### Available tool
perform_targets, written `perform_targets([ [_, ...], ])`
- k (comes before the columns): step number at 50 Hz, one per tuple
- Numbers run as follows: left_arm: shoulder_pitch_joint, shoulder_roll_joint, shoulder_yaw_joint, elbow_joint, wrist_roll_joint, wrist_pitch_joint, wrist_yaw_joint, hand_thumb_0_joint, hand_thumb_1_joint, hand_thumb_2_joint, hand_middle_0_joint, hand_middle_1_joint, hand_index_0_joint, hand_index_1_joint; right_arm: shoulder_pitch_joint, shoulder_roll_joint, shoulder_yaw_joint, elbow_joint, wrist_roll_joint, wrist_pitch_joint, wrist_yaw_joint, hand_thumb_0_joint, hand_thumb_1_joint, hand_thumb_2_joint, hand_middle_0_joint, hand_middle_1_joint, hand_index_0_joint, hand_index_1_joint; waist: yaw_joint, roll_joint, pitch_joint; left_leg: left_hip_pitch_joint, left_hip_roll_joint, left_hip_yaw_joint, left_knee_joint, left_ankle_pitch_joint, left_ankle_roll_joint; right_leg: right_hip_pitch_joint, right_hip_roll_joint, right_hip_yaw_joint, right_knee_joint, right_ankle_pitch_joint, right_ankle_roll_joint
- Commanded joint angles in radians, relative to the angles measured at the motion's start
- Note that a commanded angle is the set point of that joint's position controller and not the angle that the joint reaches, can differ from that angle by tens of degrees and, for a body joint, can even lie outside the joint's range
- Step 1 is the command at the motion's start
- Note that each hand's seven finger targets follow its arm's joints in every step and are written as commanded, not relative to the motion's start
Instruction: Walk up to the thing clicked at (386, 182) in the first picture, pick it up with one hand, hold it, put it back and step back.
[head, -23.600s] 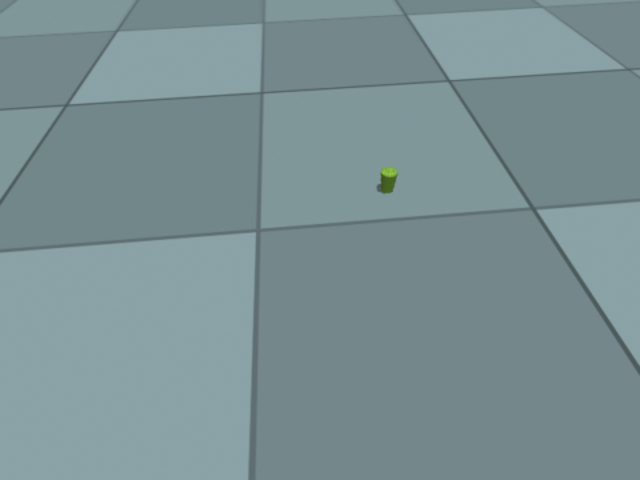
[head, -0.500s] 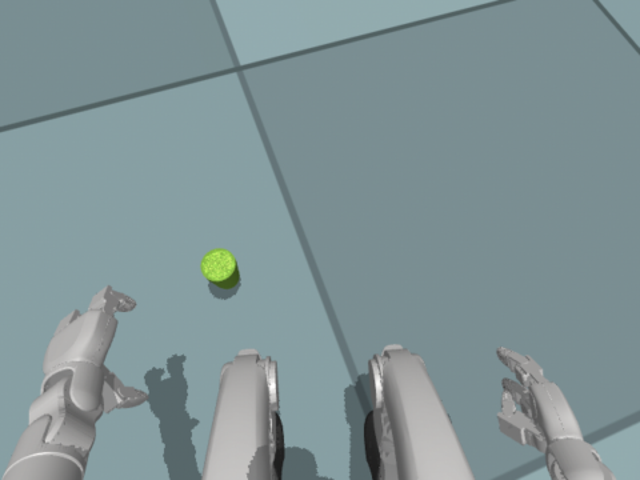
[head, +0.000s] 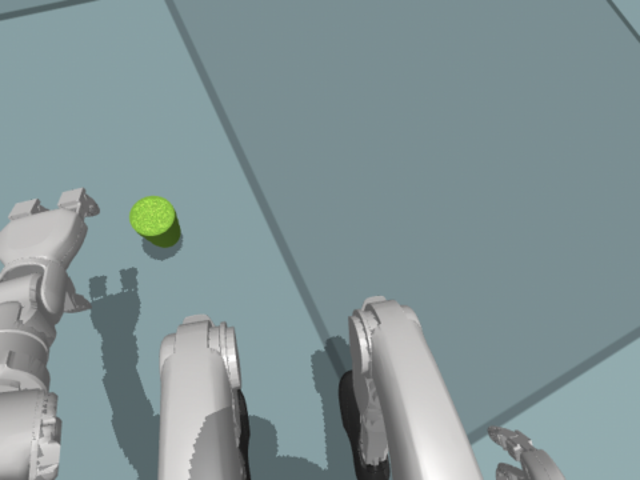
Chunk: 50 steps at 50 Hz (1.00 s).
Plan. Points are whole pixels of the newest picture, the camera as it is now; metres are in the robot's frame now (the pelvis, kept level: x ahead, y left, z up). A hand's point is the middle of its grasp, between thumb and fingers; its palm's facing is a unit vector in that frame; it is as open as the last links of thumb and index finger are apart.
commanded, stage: rise first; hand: left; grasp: from above
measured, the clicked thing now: (159, 225) +0.53 +0.25 -0.35
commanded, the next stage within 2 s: none
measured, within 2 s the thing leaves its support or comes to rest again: neither
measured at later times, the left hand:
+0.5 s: hand (97, 240) +0.46 +0.30 -0.20, palm faces -0.43 -0.05 -0.90, open 14.0 cm
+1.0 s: hand (107, 231) +0.48 +0.29 -0.22, palm faces -0.43 -0.06 -0.90, open 14.3 cm
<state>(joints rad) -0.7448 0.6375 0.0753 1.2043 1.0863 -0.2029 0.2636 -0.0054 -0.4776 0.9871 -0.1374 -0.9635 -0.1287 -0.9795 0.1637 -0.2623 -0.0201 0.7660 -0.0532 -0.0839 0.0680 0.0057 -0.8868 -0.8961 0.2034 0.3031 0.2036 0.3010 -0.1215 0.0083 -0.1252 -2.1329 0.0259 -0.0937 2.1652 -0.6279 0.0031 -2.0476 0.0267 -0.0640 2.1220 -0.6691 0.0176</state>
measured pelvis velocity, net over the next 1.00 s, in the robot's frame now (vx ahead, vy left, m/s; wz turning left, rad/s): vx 0.01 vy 0.00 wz -0.06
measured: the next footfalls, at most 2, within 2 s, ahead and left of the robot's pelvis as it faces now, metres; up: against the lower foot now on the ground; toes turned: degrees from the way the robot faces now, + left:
none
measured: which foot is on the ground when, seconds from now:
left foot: down 0.00-1.00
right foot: down 0.00-1.00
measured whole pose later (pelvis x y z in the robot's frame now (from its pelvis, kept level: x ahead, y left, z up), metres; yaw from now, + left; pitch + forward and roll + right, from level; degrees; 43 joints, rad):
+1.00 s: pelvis +0.01 +0.00 -0.05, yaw -3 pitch +35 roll -8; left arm -0.94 0.75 0.09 1.39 1.23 -0.18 0.38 0.00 -0.58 1.04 -0.08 -1.01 -0.07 -1.03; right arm 0.15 -0.27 0.05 0.75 -0.12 -0.04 0.13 0.00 -0.92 -0.90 0.20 0.30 0.20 0.30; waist -0.22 -0.02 -0.05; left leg -2.29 0.04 -0.13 2.35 -0.68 0.00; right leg -2.19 0.05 -0.09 2.28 -0.71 0.03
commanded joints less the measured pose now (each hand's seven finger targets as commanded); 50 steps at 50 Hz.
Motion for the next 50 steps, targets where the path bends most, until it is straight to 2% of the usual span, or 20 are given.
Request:
perform_targets([
  [1,-0.33,0.284,0.045,-0.094,0.055,-0.013,0.064,0.0,-0.496,0.981,-0.15,-0.914,-0.136,-0.929,0.139,-0.218,-0.064,-0.04,-0.012,0.002,-0.005,0.0,-0.907,-0.905,0.199,0.3,0.2,0.3,-0.002,0.201,-0.598,0.511,-0.02,0.029,-0.238,0.038,0.016,0.172,0.018,-0.059,-0.201,0.086,-0.063],
  [3,-0.344,0.303,0.054,-0.07,0.083,-0.017,0.079,0.0,-0.517,0.996,-0.123,-0.933,-0.112,-0.945,0.146,-0.222,-0.058,-0.036,-0.018,0.009,0.001,0.0,-0.907,-0.904,0.199,0.3,0.2,0.3,-0.006,0.211,-0.606,0.501,-0.021,0.03,-0.218,0.063,0.017,0.166,0.019,-0.062,-0.185,0.108,-0.063],
  [6,-0.375,0.279,0.035,-0.043,0.11,-0.019,0.098,0.0,-0.511,0.988,-0.135,-0.922,-0.122,-0.935,0.151,-0.223,-0.054,-0.029,-0.029,0.016,0.009,0.0,-0.909,-0.905,0.199,0.3,0.2,0.3,-0.024,0.224,-0.607,0.502,-0.018,0.031,-0.198,0.078,0.016,0.144,0.018,-0.066,-0.17,0.125,-0.061],
  [7,-0.379,0.299,0.044,-0.031,0.123,-0.019,0.105,0.0,-0.505,0.979,-0.131,-0.934,-0.123,-0.942,0.147,-0.225,-0.053,-0.026,-0.032,0.018,0.01,0.0,-0.909,-0.904,0.199,0.3,0.2,0.3,-0.02,0.236,-0.609,0.507,-0.018,0.028,-0.194,0.08,0.015,0.133,0.017,-0.067,-0.158,0.126,-0.061],
  [12,-0.436,0.321,0.047,-0.013,0.152,-0.022,0.138,0.0,-0.5,0.971,-0.139,-0.93,-0.131,-0.939,0.158,-0.222,-0.048,-0.015,-0.05,0.025,0.018,0.0,-0.912,-0.905,0.199,0.3,0.2,0.3,-0.035,0.239,-0.622,0.482,-0.017,0.038,-0.154,0.074,0.022,0.129,0.02,-0.067,-0.147,0.129,-0.057],
  [13,-0.441,0.305,0.031,0.004,0.159,-0.022,0.14,0.0,-0.492,0.962,-0.139,-0.936,-0.134,-0.941,0.16,-0.221,-0.043,-0.012,-0.055,0.025,0.021,0.0,-0.913,-0.905,0.199,0.3,0.2,0.3,-0.052,0.248,-0.61,0.471,-0.016,0.035,-0.149,0.071,0.023,0.124,0.02,-0.071,-0.139,0.128,-0.054],
  [15,-0.472,0.337,0.046,0.004,0.162,-0.021,0.149,0.0,-0.519,0.986,-0.117,-0.953,-0.111,-0.96,0.161,-0.229,-0.046,-0.01,-0.059,0.025,0.02,0.0,-0.912,-0.905,0.199,0.3,0.2,0.3,-0.053,0.239,-0.626,0.471,-0.013,0.027,-0.145,0.054,0.023,0.108,0.021,-0.076,-0.129,0.113,-0.056],
  [17,-0.48,0.305,0.03,0.009,0.151,-0.018,0.15,0.0,-0.542,0.999,-0.094,-0.984,-0.09,-0.987,0.166,-0.224,-0.045,-0.01,-0.062,0.024,0.023,0.0,-0.914,-0.906,0.199,0.3,0.2,0.3,-0.062,0.238,-0.626,0.474,-0.01,0.026,-0.139,0.054,0.024,0.106,0.021,-0.077,-0.129,0.117,-0.054],
  [20,-0.49,0.332,0.044,0.031,0.15,-0.009,0.154,0.0,-0.56,1.013,-0.076,-1.01,-0.075,-1.011,0.172,-0.228,-0.04,-0.008,-0.068,0.023,0.024,0.0,-0.914,-0.906,0.199,0.3,0.2,0.3,-0.064,0.239,-0.637,0.472,-0.007,0.023,-0.122,0.077,0.024,0.109,0.024,-0.079,-0.114,0.14,-0.054],
  [24,-0.486,0.32,0.043,0.06,0.145,0.003,0.156,0.0,-0.575,1.027,-0.077,-1.004,-0.069,-1.012,0.183,-0.227,-0.027,-0.003,-0.074,0.023,0.029,0.0,-0.914,-0.906,0.199,0.3,0.2,0.3,-0.075,0.238,-0.617,0.443,-0.007,0.029,-0.1,0.099,0.026,0.12,0.025,-0.079,-0.106,0.167,-0.052],
  [25,-0.484,0.341,0.049,0.052,0.142,0.003,0.156,0.0,-0.573,1.019,-0.071,-1.025,-0.069,-1.027,0.173,-0.222,-0.024,-0.007,-0.073,0.023,0.029,0.0,-0.916,-0.906,0.199,0.3,0.2,0.3,-0.064,0.248,-0.617,0.425,-0.008,0.038,-0.092,0.1,0.028,0.132,0.028,-0.076,-0.108,0.169,-0.054],
  [34,-0.465,0.389,0.08,0.041,0.136,0.006,0.148,0.0,-0.583,1.021,-0.068,-1.029,-0.066,-1.031,0.198,-0.219,-0.009,-0.017,-0.078,0.035,0.039,0.0,-0.918,-0.907,0.199,0.3,0.199,0.3,-0.08,0.192,-0.654,0.366,-0.005,0.056,-0.032,0.167,0.041,0.265,0.037,-0.06,-0.125,0.258,-0.038],
  [37,-0.468,0.378,0.084,0.04,0.13,0.006,0.153,0.0,-0.576,1.014,-0.06,-1.031,-0.062,-1.029,0.198,-0.223,-0.005,-0.014,-0.081,0.035,0.039,0.0,-0.914,-0.905,0.199,0.3,0.2,0.3,-0.077,0.223,-0.644,0.392,0.0,0.045,-0.036,0.169,0.034,0.218,0.04,-0.07,-0.104,0.249,-0.045],
  [38,-0.485,0.375,0.07,0.029,0.13,0.004,0.153,0.0,-0.611,1.092,-0.076,-0.984,-0.039,-1.022,0.196,-0.225,-0.005,-0.016,-0.081,0.034,0.04,0.0,-0.92,-0.908,0.199,0.3,0.199,0.3,-0.081,0.261,-0.632,0.396,-0.001,0.042,-0.047,0.161,0.03,0.206,0.039,-0.074,-0.094,0.239,-0.05],
  [39,-0.461,0.369,0.076,0.045,0.13,0.01,0.153,0.0,-0.598,1.035,-0.066,-1.015,-0.055,-1.026,0.195,-0.233,-0.008,-0.017,-0.079,0.033,0.04,0.0,-0.915,-0.906,0.199,0.3,0.199,0.3,-0.077,0.265,-0.622,0.427,0.003,0.031,-0.057,0.155,0.025,0.169,0.038,-0.081,-0.088,0.229,-0.054],
  [40,-0.486,0.364,0.059,0.036,0.141,0.009,0.151,0.0,-0.607,1.047,-0.066,-1.012,-0.052,-1.027,0.193,-0.236,-0.006,-0.017,-0.079,0.037,0.041,0.0,-0.914,-0.906,0.199,0.3,0.199,0.3,-0.089,0.29,-0.627,0.426,0.002,0.027,-0.061,0.152,0.022,0.16,0.042,-0.088,-0.079,0.223,-0.057],
  [43,-0.479,0.361,0.06,0.027,0.142,0.015,0.149,0.0,-0.611,1.057,-0.064,-1.004,-0.047,-1.022,0.194,-0.24,-0.009,-0.022,-0.074,0.044,0.041,0.0,-0.913,-0.906,0.199,0.3,0.199,0.3,-0.085,0.302,-0.631,0.45,0.002,0.019,-0.07,0.154,0.017,0.14,0.042,-0.093,-0.072,0.22,-0.06],
  [44,-0.485,0.357,0.056,0.032,0.143,0.017,0.149,0.0,-0.611,1.056,-0.065,-0.999,-0.046,-1.018,0.195,-0.242,-0.009,-0.023,-0.074,0.045,0.043,0.0,-0.912,-0.906,0.199,0.3,0.199,0.3,-0.094,0.315,-0.626,0.449,0.001,0.015,-0.073,0.156,0.016,0.135,0.041,-0.096,-0.066,0.223,-0.059],
  [47,-0.484,0.334,0.03,0.054,0.142,0.022,0.145,0.0,-0.611,1.059,-0.07,-1.002,-0.05,-1.023,0.2,-0.242,-0.002,-0.024,-0.073,0.045,0.044,0.0,-0.914,-0.906,0.199,0.3,0.199,0.3,-0.107,0.276,-0.582,0.41,0.0,0.024,-0.058,0.136,0.023,0.14,0.043,-0.093,-0.082,0.22,-0.056],
  [50,-0.512,0.354,0.043,0.064,0.13,0.025,0.149,0.0,-0.599,1.046,-0.064,-1.011,-0.051,-1.024,0.2,-0.251,-0.001,-0.025,-0.072,0.042,0.04,0.0,-0.91,-0.905,0.199,0.3,0.199,0.3,-0.106,0.27,-0.577,0.395,0.001,0.021,-0.061,0.104,0.024,0.124,0.043,-0.096,-0.078,0.193,-0.056],
])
